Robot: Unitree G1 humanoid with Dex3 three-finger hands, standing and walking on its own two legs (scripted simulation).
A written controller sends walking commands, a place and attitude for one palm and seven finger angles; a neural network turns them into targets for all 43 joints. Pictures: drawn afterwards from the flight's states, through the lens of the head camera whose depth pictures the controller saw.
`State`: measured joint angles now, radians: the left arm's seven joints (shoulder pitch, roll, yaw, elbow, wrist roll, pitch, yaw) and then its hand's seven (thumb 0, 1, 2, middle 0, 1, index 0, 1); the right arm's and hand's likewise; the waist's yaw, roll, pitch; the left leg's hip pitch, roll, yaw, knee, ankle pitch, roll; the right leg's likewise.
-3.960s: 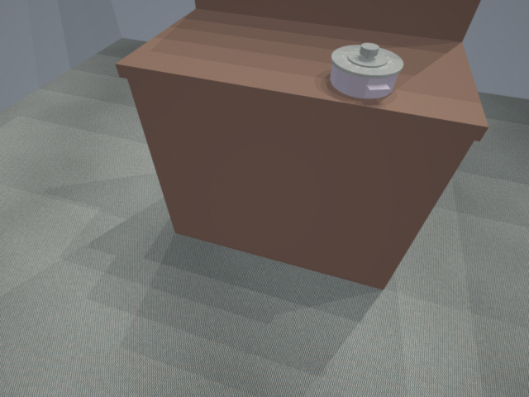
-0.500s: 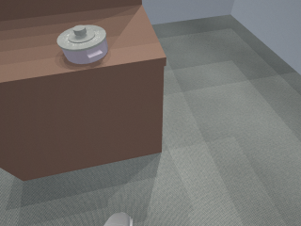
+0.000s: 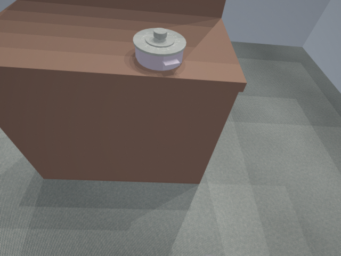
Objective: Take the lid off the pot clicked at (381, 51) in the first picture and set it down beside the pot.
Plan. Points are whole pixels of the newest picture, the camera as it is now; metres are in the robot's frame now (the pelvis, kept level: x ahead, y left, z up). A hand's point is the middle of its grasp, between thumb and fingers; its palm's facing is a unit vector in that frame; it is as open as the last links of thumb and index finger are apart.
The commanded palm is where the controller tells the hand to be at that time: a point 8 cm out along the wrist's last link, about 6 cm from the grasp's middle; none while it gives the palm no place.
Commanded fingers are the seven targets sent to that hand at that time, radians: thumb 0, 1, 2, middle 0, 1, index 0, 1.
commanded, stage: take the last steps up to it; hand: left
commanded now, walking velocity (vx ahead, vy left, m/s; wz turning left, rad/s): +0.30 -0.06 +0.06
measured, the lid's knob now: (160, 33) +0.75 +0.11 +0.15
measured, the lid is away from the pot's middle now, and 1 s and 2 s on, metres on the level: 0.00 0.00 0.00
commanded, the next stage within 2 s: come to a stop and stand still in 0.66 s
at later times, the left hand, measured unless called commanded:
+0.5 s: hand out of the picture +0.09 +0.11 -0.16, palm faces +0.10 -0.97 -0.23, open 7.2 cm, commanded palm none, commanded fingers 0.00 0.90 0.90 -0.20 -0.30 -0.20 -0.30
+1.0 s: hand (128, 219) +0.25 +0.14 -0.19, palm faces +0.15 -0.97 -0.17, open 7.3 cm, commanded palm none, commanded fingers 0.00 0.90 0.90 -0.20 -0.30 -0.20 -0.30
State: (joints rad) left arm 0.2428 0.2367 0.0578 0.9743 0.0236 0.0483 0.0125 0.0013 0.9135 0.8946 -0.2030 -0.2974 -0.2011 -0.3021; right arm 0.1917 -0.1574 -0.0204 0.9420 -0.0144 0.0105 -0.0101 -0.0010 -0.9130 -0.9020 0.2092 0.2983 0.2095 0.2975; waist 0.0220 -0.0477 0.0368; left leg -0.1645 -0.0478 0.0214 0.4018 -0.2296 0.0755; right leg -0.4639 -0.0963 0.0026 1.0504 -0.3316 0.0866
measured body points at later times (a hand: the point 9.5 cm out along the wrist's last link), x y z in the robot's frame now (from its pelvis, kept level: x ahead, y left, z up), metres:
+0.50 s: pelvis +0.11 -0.07 +0.00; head +0.12 -0.09 +0.45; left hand +0.08 +0.16 -0.14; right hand +0.10 -0.30 -0.17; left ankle +0.13 +0.09 -0.66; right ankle +0.04 -0.14 -0.74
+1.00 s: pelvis +0.26 -0.03 -0.01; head +0.29 -0.01 +0.44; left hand +0.24 +0.19 -0.18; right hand +0.39 -0.24 -0.14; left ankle +0.30 +0.05 -0.74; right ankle +0.27 -0.18 -0.68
